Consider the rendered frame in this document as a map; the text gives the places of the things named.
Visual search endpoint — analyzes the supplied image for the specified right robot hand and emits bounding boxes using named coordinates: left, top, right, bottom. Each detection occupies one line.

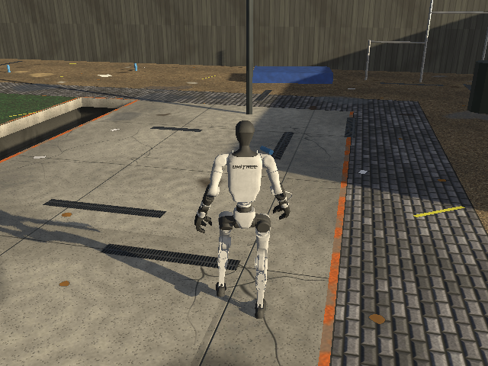
left=273, top=205, right=290, bottom=220

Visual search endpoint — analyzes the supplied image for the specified robot left upper arm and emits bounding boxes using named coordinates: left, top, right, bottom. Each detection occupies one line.
left=207, top=153, right=229, bottom=197

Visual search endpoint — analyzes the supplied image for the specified robot right forearm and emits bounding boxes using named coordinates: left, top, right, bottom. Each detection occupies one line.
left=275, top=183, right=289, bottom=208

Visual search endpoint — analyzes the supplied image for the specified left robot hand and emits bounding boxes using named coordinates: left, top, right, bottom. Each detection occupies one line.
left=194, top=214, right=212, bottom=233

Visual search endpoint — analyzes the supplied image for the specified left robot foot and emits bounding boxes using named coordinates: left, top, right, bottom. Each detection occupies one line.
left=216, top=282, right=226, bottom=297

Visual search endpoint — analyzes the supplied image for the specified robot left forearm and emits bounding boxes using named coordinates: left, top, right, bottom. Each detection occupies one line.
left=197, top=185, right=214, bottom=218

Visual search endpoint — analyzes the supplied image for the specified left robot thigh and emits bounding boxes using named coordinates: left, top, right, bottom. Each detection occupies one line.
left=218, top=211, right=234, bottom=249

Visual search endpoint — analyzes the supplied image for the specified robot right upper arm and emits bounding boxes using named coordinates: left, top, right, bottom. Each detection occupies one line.
left=260, top=153, right=283, bottom=195

